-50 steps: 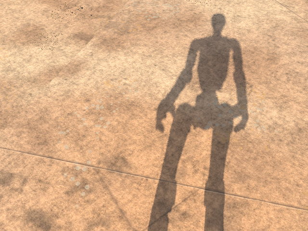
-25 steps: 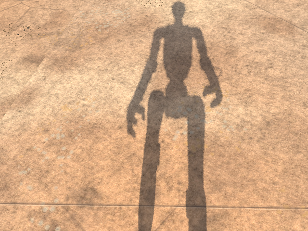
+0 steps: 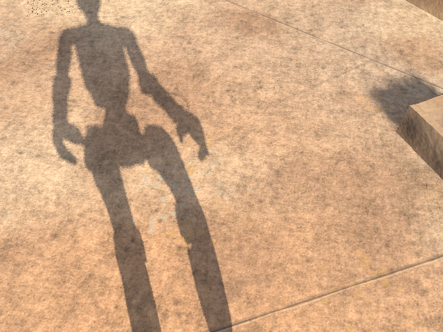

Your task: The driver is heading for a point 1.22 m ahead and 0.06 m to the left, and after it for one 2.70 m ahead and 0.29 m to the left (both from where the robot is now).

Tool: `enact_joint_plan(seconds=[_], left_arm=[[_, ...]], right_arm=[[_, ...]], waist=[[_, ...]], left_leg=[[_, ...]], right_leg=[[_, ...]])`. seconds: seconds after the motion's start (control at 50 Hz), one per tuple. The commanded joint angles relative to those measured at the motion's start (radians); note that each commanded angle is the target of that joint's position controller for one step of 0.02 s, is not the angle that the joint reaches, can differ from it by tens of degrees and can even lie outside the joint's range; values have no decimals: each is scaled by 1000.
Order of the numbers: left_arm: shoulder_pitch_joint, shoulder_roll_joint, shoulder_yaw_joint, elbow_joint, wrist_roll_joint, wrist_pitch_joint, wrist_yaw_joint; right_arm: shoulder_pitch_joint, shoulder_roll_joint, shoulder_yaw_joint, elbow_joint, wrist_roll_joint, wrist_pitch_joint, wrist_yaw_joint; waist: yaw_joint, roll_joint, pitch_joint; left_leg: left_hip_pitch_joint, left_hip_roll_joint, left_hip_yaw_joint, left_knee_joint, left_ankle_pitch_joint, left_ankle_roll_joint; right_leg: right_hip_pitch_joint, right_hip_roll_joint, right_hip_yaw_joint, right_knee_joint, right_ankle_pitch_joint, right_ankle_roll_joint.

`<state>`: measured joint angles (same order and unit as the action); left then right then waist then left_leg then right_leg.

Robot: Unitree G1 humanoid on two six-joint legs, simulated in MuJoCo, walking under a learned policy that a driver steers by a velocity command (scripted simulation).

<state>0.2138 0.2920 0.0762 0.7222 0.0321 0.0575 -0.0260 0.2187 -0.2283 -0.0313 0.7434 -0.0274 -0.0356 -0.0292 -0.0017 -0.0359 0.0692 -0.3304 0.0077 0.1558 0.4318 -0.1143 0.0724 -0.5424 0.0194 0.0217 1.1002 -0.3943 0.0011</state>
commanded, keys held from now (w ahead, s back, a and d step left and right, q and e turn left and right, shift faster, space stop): e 0.12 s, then no key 0.18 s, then q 0.32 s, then w+q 0.38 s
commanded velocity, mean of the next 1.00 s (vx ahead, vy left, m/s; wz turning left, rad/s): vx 0.11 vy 0.00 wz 0.08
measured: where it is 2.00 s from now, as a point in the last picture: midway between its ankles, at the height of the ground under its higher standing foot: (188, 330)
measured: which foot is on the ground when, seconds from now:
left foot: down 0.00-0.18, up 0.20-0.56, down 0.58-0.98, up 1.00-1.00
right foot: up 0.00-0.16, down 0.18-0.60, up 0.62-0.96, down 0.98-1.00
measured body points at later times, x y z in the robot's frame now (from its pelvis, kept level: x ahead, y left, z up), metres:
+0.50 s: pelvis +0.02 -0.02 +0.00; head +0.03 -0.04 +0.45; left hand +0.19 +0.19 -0.10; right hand +0.04 -0.29 -0.14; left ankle +0.01 +0.09 -0.71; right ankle +0.01 -0.11 -0.74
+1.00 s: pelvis +0.07 -0.04 +0.00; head +0.08 -0.04 +0.45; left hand +0.20 +0.25 -0.09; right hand +0.15 -0.32 -0.13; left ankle -0.01 +0.08 -0.73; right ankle +0.12 -0.14 -0.74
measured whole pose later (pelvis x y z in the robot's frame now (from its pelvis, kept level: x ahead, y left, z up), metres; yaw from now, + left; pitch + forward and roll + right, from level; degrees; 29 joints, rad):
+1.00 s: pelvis +0.07 -0.04 +0.00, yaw +11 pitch +2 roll +0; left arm 0.16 0.27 0.03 0.72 0.02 -0.05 0.00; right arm 0.40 -0.29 -0.09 0.78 -0.01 -0.01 0.01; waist -0.05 0.01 -0.02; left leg -0.19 -0.09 -0.20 0.55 -0.40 0.06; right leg -0.32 0.03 0.02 0.50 -0.23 0.00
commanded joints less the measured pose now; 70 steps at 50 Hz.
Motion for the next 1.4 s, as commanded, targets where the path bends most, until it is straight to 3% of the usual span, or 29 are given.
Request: enact_joint_plan(seconds=[0.02,0.12,0.18,0.2,0.22,0.24,0.28,0.3,0.36,0.4,0.48,0.56,0.58,0.6,0.62,0.64,0.66,0.7,0.88,0.92,0.96,0.98,1.0,1.02,1.06,1.1,1.16,1.32,1.4], left_arm=[[57,24,-6,-59,0,14,-15],[-7,36,-13,-104,-10,6,-22],[80,38,-15,-82,-8,-24,-11],[90,112,-5,-96,0,-37,2],[77,225,26,-113,1,-33,16],[97,155,14,-93,1,-34,25],[-13,87,-12,-99,-4,-39,28],[-42,77,-15,-106,-11,-46,34],[-42,-12,-51,-87,-9,-65,41],[-25,-3,-53,-62,-1,-70,48],[24,83,-21,-27,-7,-53,58],[0,96,-2,-7,-18,-43,69],[-4,87,0,-9,-16,-44,72],[-6,44,-5,-35,-12,-42,72],[-72,7,-17,-67,-24,-32,75],[-92,24,-16,-68,-5,-27,69],[-88,30,-12,-60,2,-29,53],[-108,62,-2,-59,2,-43,23],[-172,44,-20,-72,-5,-84,5],[-140,50,-20,-76,-14,-93,10],[1,49,-16,-39,-21,-111,27],[97,93,-3,-16,-14,-124,42],[210,205,18,-14,11,-133,57],[216,279,37,-1,23,-128,55],[108,128,3,-12,4,-132,40],[85,72,-14,-5,1,-145,34],[147,67,-15,36,-9,-166,24],[241,80,-10,121,-16,-163,17],[261,122,-3,161,-18,-147,21]], right_arm=[[-28,-130,-33,-67,-2,0,-1],[7,-189,-52,-56,-4,28,5],[69,-174,-52,-24,-1,50,12],[105,-93,-33,-39,-11,57,25],[36,-90,-28,-89,4,69,12],[-8,-129,-36,-83,3,81,12],[44,-114,-36,-45,18,82,21],[72,-127,-42,-24,6,80,22],[120,-88,-30,21,13,86,34],[82,-63,-17,19,16,92,40],[51,-101,-25,-6,17,88,34],[100,-71,-17,-6,19,63,28],[106,-99,-23,-10,10,53,28],[150,-182,-41,-12,-7,41,25],[170,-267,-71,0,12,43,24],[247,-239,-70,17,9,43,25],[229,-213,-69,19,13,48,25],[124,-169,-59,-12,16,61,21],[179,-211,-89,-4,8,19,37],[145,-222,-95,-19,5,17,44],[66,-212,-94,-41,9,16,44],[54,-174,-85,-50,11,8,42],[43,-78,-58,-87,28,-2,44],[43,-98,-55,-103,16,-2,42],[63,-141,-62,-62,-7,-3,60],[75,-121,-58,-35,-14,-1,80],[26,-113,-50,-44,-18,5,90],[-244,-63,-10,-122,-9,4,103],[-162,-92,-21,-100,-8,-9,75]], waist=[[26,163,-128],[-7,163,-128],[24,50,-128],[9,-195,-123],[40,-283,-35],[47,-140,-31],[-27,-90,-49],[-35,-95,-77],[-40,-45,-141],[-13,-75,-106],[25,-94,-81],[-21,-48,-99],[-24,-9,-102],[-12,159,-122],[-47,343,-38],[-72,244,-56],[-54,170,-50],[-24,160,12],[-73,168,-29],[-49,170,-29],[45,124,-35],[90,59,-65],[133,-159,-145],[106,-223,-111],[24,-39,16],[8,-65,7],[14,-75,-16],[59,-84,10],[3,-66,-19]], left_leg=[[16,272,-173,-192,29,159],[26,303,-137,-149,-114,134],[-60,244,-55,36,-120,25],[-186,144,46,294,-348,-61],[-303,2,-25,415,-505,-89],[-261,42,-123,520,-437,-88],[-217,36,-146,542,-299,-83],[-205,26,-130,568,-261,-82],[-85,26,-147,495,-235,-93],[-25,18,-146,358,-239,-91],[-39,-15,-119,285,-343,-68],[65,-22,-99,63,-176,-34],[122,18,-183,-1,-77,-13],[202,188,-424,-58,149,37],[178,331,-632,-101,412,185],[230,346,-656,-142,240,251],[232,296,-629,-175,-84,242],[186,204,-593,-263,-461,180],[186,139,-567,-215,-351,180],[92,129,-592,-186,-374,165],[-92,67,-578,-96,-399,111],[-213,5,-529,25,-445,70],[-341,-105,-365,330,-499,18],[-446,-146,-277,524,-484,13],[-428,-41,-309,634,-303,26],[-375,-22,-279,623,-190,0],[-391,-25,-269,625,-99,-28],[-271,25,-103,249,4,-45],[-42,-37,-71,117,-73,8]], right_leg=[[105,-38,-20,-115,40,-9],[220,-20,-80,-337,-11,-35],[426,-5,-19,-669,101,-74],[479,-256,313,-851,93,-114],[330,-419,515,-887,251,-252],[322,-363,403,-851,358,-269],[324,-243,244,-831,456,-219],[361,-212,197,-810,546,-209],[395,-200,98,-797,646,-191],[382,-198,77,-801,531,-177],[420,-256,129,-738,514,-222],[397,-251,98,-642,546,-185],[341,-214,69,-582,444,-138],[218,-104,-28,-383,257,-79],[40,63,-103,-285,-94,-26],[-27,34,-22,-116,-215,-28],[-68,11,12,-71,-153,-32],[-101,-20,14,-115,-15,-19],[24,7,-13,-422,58,36],[150,21,-14,-504,46,22],[435,38,-15,-665,148,4],[605,-27,45,-704,107,-7],[736,-304,380,-865,-245,-63],[647,-448,722,-992,-488,-145],[493,-366,554,-967,-379,-169],[467,-262,338,-975,-105,-140],[494,-225,199,-965,183,-151],[478,-220,46,-951,465,-167],[499,-246,74,-791,774,-153]])
Velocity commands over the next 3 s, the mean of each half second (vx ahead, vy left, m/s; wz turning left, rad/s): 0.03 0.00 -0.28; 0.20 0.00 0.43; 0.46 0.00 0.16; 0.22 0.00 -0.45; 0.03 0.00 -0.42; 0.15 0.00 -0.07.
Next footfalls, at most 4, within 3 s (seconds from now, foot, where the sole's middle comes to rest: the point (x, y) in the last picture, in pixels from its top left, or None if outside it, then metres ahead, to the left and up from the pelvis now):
0.18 right None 0.05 -0.11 -0.77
0.58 left None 0.03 0.08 -0.77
0.98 right None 0.16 -0.13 -0.77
1.44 left None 0.37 0.16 -0.77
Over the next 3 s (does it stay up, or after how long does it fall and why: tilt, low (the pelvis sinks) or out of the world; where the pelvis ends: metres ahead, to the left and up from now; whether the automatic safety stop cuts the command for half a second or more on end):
stays up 0.55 0.13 0.00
